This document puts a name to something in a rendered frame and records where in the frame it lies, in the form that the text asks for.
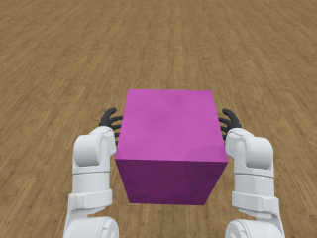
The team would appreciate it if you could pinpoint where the right robot hand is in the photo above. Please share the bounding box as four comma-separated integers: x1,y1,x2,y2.
218,108,242,146

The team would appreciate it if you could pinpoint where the left robot forearm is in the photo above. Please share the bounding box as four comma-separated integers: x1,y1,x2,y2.
62,126,117,238

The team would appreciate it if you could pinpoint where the carton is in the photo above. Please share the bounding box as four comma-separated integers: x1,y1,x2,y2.
115,89,229,206

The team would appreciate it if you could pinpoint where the robot left upper arm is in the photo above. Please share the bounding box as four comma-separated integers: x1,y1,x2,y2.
64,216,119,238

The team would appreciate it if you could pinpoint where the right robot forearm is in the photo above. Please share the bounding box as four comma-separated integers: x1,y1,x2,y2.
225,128,285,238

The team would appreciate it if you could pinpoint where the left robot hand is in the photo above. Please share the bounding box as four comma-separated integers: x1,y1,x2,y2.
99,107,123,146

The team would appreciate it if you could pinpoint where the robot right upper arm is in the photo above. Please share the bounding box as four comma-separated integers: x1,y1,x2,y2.
225,219,283,238

